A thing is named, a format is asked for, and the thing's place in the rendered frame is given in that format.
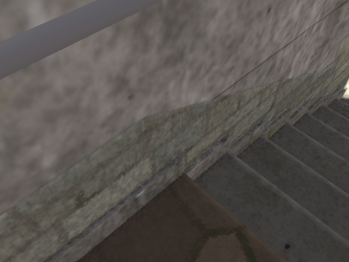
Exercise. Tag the stairs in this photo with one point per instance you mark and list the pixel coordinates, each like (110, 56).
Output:
(292, 190)

